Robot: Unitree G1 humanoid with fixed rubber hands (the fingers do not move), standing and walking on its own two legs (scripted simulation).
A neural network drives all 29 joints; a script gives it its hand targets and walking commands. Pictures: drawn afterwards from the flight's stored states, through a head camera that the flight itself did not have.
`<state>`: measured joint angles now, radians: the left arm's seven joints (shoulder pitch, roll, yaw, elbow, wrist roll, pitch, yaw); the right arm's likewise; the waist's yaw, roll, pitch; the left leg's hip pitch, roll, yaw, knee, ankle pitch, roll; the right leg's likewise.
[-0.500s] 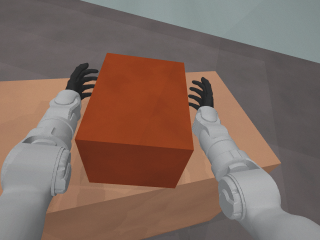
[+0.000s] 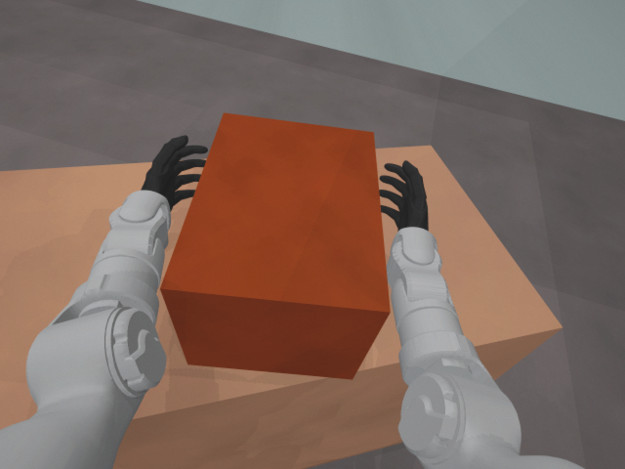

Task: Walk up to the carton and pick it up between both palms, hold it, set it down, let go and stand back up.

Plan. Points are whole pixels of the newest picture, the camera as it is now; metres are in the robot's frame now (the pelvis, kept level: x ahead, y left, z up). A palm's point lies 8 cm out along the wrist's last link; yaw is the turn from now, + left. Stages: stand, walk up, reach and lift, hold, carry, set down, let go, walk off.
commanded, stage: reach and lift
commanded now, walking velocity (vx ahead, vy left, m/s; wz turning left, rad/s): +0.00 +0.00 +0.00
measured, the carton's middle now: (285, 241) +0.43 -0.01 +0.04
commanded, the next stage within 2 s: none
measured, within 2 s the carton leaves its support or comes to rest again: leaves its support in 1.46 s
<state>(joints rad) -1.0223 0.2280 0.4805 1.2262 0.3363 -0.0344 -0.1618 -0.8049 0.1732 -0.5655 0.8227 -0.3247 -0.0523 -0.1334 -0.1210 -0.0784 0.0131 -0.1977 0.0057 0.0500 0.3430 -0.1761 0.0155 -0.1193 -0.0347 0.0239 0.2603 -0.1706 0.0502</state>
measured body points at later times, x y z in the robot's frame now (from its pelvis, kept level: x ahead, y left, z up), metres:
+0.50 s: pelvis +0.01 -0.01 +0.00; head +0.04 +0.02 +0.45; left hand +0.46 +0.16 +0.12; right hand +0.41 -0.17 +0.12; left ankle +0.00 +0.10 -0.75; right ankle -0.02 -0.15 -0.75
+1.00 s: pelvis +0.00 -0.01 +0.00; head +0.02 +0.02 +0.45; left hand +0.45 +0.16 +0.13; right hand +0.40 -0.17 +0.12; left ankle +0.00 +0.10 -0.75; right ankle -0.02 -0.15 -0.75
